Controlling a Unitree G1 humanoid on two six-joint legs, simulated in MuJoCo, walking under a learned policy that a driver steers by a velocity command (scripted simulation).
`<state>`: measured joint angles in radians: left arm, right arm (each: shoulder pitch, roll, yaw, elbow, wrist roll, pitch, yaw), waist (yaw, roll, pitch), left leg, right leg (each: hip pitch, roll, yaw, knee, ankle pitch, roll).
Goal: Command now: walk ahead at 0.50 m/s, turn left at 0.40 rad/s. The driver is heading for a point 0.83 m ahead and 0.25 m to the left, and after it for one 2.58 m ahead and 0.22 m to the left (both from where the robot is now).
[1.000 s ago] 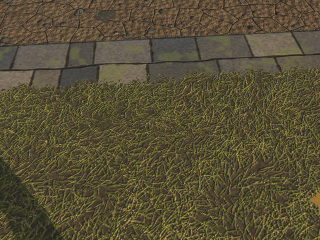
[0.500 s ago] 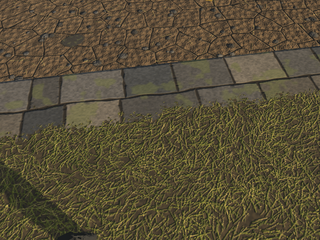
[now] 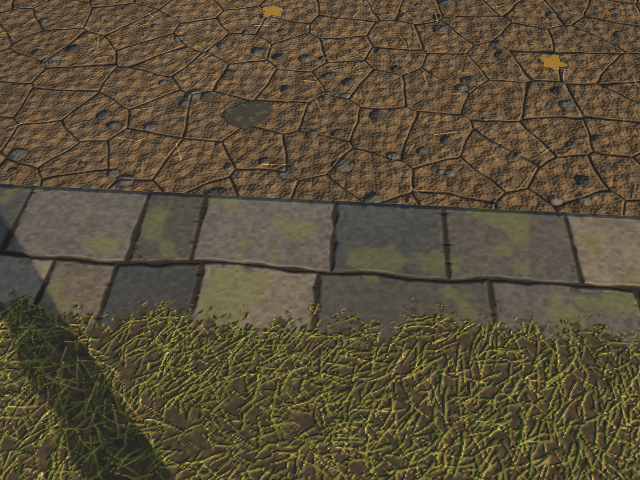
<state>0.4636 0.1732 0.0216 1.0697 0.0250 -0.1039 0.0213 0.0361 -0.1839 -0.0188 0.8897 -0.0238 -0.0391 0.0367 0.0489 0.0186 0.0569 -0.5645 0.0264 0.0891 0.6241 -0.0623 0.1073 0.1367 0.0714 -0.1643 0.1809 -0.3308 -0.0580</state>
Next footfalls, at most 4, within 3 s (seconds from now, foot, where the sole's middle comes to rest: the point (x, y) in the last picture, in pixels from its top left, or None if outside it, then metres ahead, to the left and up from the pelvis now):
0.06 left None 0.19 0.07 -0.77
0.62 right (353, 439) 0.55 -0.01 -0.77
1.14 left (203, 393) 0.63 0.32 -0.77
1.64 right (230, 306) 0.85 0.29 -0.77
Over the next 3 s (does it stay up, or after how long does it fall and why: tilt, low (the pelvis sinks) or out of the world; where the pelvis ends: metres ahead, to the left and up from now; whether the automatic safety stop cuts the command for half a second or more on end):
stays up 0.69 0.32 0.01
